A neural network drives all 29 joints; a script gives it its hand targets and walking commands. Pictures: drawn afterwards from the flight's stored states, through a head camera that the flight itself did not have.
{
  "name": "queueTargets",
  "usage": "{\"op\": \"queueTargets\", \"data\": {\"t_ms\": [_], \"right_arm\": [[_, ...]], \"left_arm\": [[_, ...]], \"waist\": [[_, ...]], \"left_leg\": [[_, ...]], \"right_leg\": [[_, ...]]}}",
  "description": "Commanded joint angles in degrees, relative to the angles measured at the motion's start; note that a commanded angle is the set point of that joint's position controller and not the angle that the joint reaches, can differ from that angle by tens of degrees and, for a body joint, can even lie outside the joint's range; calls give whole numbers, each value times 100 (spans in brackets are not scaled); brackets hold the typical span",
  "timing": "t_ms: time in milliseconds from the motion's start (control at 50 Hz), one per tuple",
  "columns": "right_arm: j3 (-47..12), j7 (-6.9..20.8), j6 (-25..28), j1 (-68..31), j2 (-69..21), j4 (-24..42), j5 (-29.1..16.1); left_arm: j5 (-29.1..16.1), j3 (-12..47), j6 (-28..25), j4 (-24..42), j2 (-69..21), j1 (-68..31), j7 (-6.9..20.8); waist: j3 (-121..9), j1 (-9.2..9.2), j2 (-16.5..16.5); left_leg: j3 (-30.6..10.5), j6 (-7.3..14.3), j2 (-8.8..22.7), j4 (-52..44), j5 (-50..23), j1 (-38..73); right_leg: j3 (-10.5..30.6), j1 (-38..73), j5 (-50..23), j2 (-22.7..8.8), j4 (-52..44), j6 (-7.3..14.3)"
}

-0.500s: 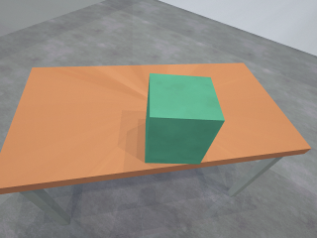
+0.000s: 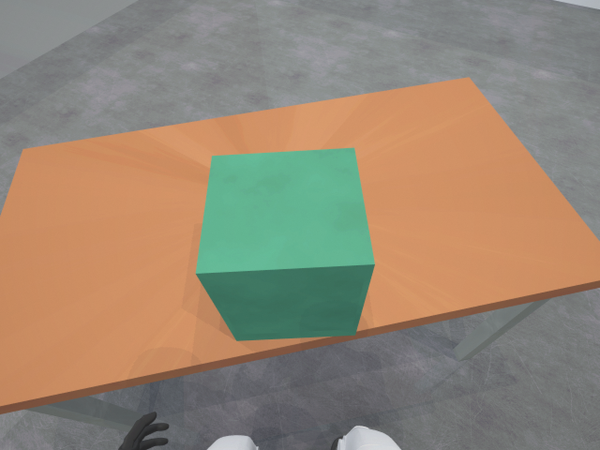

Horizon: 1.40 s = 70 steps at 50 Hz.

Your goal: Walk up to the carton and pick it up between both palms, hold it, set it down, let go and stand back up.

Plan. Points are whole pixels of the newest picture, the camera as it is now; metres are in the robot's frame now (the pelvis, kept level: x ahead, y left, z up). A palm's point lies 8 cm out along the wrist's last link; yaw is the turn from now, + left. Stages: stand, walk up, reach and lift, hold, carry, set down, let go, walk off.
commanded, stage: walk up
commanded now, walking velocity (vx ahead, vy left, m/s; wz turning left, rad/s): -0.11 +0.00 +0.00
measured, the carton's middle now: (289, 253) +0.37 +0.02 +0.00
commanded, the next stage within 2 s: stand in 1.12 s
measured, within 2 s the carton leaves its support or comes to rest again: neither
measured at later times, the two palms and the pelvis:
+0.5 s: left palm out of the picture +0.00 +0.22 -0.14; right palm out of the picture -0.02 -0.25 -0.14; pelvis -0.04 -0.02 +0.00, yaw +1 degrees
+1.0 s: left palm out of the picture -0.10 +0.16 -0.13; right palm out of the picture -0.08 -0.26 -0.13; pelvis -0.08 -0.04 +0.02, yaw +0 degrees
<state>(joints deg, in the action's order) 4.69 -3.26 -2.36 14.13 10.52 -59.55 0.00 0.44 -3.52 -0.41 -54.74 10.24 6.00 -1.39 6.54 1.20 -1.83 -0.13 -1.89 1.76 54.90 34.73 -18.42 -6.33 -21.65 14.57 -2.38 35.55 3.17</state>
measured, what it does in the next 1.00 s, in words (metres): steps on the spot: left foot, then right foot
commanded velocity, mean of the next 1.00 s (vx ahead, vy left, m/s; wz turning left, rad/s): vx -0.05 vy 0.00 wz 0.00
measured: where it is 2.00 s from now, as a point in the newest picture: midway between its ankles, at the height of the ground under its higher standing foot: outside the picture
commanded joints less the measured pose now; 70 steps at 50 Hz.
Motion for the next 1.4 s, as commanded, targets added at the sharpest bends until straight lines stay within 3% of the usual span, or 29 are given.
{"op": "queueTargets", "data": {"t_ms": [0, 40, 60, 140, 200, 280, 300, 320, 340, 360, 400, 440, 460, 480, 500, 520, 540, 560, 580, 620, 660, 700, 720, 740, 840, 960, 1180, 1280, 1380], "right_arm": [[57, 56, -186, 491, 226, 45, -27], [-25, 185, -203, 795, 56, -142, 105], [-38, 207, -207, 788, 87, -190, 126], [-77, 165, -171, 451, 240, -214, 80], [-106, 142, -153, 385, 235, -340, 76], [-137, 79, -64, 467, 213, -391, 61], [-153, 55, -24, 507, 261, -341, 29], [-11, 21, -31, 410, 531, -296, 72], [-13, 3, -9, 351, 598, -248, 86], [4, 10, 2, 368, 513, -202, 67], [-48, 34, 13, 468, 316, -95, 58], [-63, 64, 26, 629, 298, 14, 74], [-7, 54, 32, 623, 449, 91, 114], [14, 54, 45, 593, 591, 149, 93], [101, 36, 31, 426, 890, 221, 155], [104, -5, 53, 291, 913, 267, 172], [53, -32, 66, 44, 807, 294, 192], [-46, -24, 94, -223, 623, 214, 205], [-113, -7, 114, -497, 551, 237, 155], [-170, 20, 173, -639, 462, 234, 157], [-159, 53, 214, -105, 513, -30, 133], [-181, 122, 280, 433, 506, -229, 61], [-220, 155, 322, 566, 371, -255, 27], [-252, 160, 329, 332, 257, -219, 3], [-275, 169, 207, 156, 237, -356, 66], [-322, 145, 218, 362, 136, -523, 82], [-367, 103, 284, 724, 39, -663, 113], [-384, 80, 290, 910, -39, -722, 87], [-376, 73, 309, 921, -94, -753, 96]], "left_arm": [[3, -102, 73, 185, 815, 421, -123], [46, 75, 45, 237, 383, 130, -92], [43, 82, -1, 176, 348, 203, -86], [77, 117, -173, -137, 515, 740, -101], [111, 114, -173, -246, 503, 807, -83], [105, 32, -84, -248, 582, 770, -93], [115, -37, -50, -155, 614, 814, -102], [80, -159, -23, -169, 1052, 672, -136], [77, -134, -7, -211, 948, 931, -140], [72, -129, 3, -247, 889, 1035, -159], [61, -196, 105, -179, 896, 866, -177], [88, -208, 220, -61, 777, 619, -181], [51, -204, 256, -63, 762, 552, -170], [49, -157, 276, 56, 542, 460, -154], [82, -89, 306, 181, 338, 276, -170], [161, -110, 384, 269, 324, 101, -145], [152, -164, 432, 185, 290, 352, -86], [109, -137, 426, -131, 96, 903, 10], [115, -114, 385, -259, 101, 1155, 63], [89, -21, 282, -425, 34, 1098, 61], [69, 43, 214, -396, 14, 884, -29], [42, 40, 71, -560, 290, 1196, -106], [8, 15, 15, -632, 478, 1295, -109], [-67, 45, -18, -642, 404, 1150, -77], [5, 127, -60, -694, 235, 1214, -77], [0, 132, -78, -746, 272, 1402, -65], [-23, 196, -97, -853, 138, 1584, -57], [-30, 234, -84, -897, 43, 1593, -61], [-23, 251, -119, -887, 65, 1589, -62]], "waist": [[-1108, -34, 996], [-1049, 91, 1165], [-916, 75, 994], [-736, -50, 813], [-792, -85, 751], [-697, -77, 669], [-710, -86, 648], [-472, -109, 723], [-784, -226, 612], [-1073, -205, 631], [-1223, -157, 905], [-962, -30, 557], [-810, -56, 183], [-757, -16, -679], [-574, 99, -1438], [-414, 181, -1078], [-589, -15, -485], [-791, -341, -227], [-660, -455, -424], [-311, -384, -418], [-107, -189, -368], [-395, -103, 54], [-598, -17, 478], [-551, 12, 877], [23, -70, 426], [47, -70, 314], [-69, -110, 71], [-49, -118, 357], [10, -130, 60]], "left_leg": [[-596, 103, -11, 1180, -433, -414], [-182, 95, -59, 583, -1191, -89], [-142, 107, -45, 320, -1355, -109], [-164, 121, -40, -873, -1305, -86], [-68, 139, -68, -1624, -1150, 280], [-64, 168, -35, -2501, -1474, 564], [47, 149, -60, -2801, -1751, 699], [69, 107, -15, -2793, -1958, 402], [100, 97, 0, -2503, -1862, 455], [107, 102, 43, -2189, -1796, 496], [117, 169, 95, -1937, -1780, 809], [67, 241, 245, -2466, -2190, 932], [-241, 333, 612, -2782, -2863, 941], [-810, 656, 1142, -3265, -3210, 784], [-1633, 1318, 2011, -3906, -3842, 179], [-1766, 1671, 2271, -4193, -3940, -299], [-1490, 1647, 2000, -4257, -3165, -403], [-1160, 1344, 1532, -4553, -1312, -369], [-1043, 1093, 1210, -4661, -732, -416], [-708, 876, 836, -4464, -1192, 130], [-739, 874, 935, -4096, -2332, 705], [-709, 622, 806, -3629, -3587, 930], [-490, 479, 650, -3609, -3511, 919], [-210, 309, 408, -3755, -3190, 1225], [-106, 220, 363, -3747, -2625, 1301], [33, 131, 313, -3648, -2436, 1212], [-94, 155, 382, -3607, -2659, 1075], [-173, 197, 417, -3586, -2651, 975], [-160, 188, 408, -3582, -2748, 906]], "right_leg": [[1452, 945, -2741, -1662, -1593, 509], [1259, 724, -325, -1131, -2252, 372], [1276, 832, -111, -1148, -2420, 335], [1371, 1457, -1171, -1285, -2393, 346], [1453, 1457, -521, -1283, -2504, 394], [1521, 1476, -736, -1341, -2340, 450], [1459, 1439, -1140, -1313, -2210, 366], [1518, 1491, -2910, -1572, -1829, 407], [1543, 1672, -3795, -1730, -1596, 479], [1523, 1707, -4065, -1790, -1448, 602], [1381, 1075, -2591, -1651, -1577, 681], [1154, 486, -1271, -1296, -1601, 463], [914, 244, -1091, -1014, -1290, 253], [329, 81, -493, -412, -567, 20], [-161, 23, 759, 334, 859, -222], [354, -57, 1776, 431, 2363, -268], [852, 48, 1512, 426, 2973, -244], [1012, 301, 963, 340, 2660, -208], [874, 409, 679, 311, 2215, -263], [604, 472, 756, 246, 674, -348], [500, 660, 571, 174, -918, -379], [967, 1497, -710, -257, -2121, -335], [1264, 1787, -1613, -573, -1825, -265], [1264, 1292, -1613, -466, -1766, -188], [1247, 685, 18, -352, -2358, -177], [1415, 553, 574, -424, -2553, -89], [1173, 801, -3, -277, -2223, -36], [1125, 813, 0, -262, -2171, -41], [1061, 815, -351, -206, -2033, -65]]}}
